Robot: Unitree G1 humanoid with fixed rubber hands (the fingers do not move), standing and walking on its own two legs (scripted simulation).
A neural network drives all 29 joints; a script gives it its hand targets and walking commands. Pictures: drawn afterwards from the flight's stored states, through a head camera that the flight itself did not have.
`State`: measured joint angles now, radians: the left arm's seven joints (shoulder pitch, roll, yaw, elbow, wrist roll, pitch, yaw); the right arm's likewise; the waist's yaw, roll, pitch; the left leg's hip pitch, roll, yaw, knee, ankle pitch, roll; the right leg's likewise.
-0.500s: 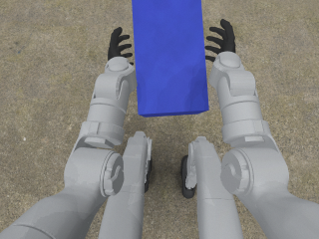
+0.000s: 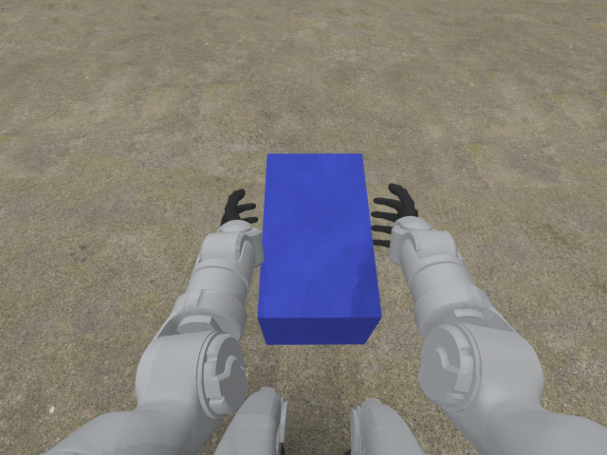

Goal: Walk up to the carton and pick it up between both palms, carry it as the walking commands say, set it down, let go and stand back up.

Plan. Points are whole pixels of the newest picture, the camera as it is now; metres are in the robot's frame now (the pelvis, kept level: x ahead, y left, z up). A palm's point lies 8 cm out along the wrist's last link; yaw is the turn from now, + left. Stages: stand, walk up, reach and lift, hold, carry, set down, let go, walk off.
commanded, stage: reach and lift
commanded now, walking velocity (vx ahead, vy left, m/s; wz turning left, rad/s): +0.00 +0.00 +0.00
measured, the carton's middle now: (315, 247) +0.43 +0.03 -0.02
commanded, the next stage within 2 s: hold in 1.90 s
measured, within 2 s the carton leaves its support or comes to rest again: neither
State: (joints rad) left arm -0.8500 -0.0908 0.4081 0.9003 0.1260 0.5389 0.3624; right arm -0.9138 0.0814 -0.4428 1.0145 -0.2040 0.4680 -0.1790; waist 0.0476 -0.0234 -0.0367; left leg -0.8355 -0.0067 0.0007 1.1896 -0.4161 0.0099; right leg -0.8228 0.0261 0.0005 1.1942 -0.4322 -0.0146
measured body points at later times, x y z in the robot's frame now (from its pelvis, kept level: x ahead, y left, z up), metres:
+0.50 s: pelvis +0.06 -0.02 +0.06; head +0.02 -0.02 +0.51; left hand +0.39 +0.14 +0.10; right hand +0.41 -0.11 +0.11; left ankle +0.11 +0.11 -0.63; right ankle +0.11 -0.11 -0.63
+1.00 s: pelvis +0.03 -0.02 +0.07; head -0.05 -0.01 +0.51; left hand +0.37 +0.12 +0.14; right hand +0.37 -0.13 +0.14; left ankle +0.11 +0.11 -0.63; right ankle +0.11 -0.11 -0.63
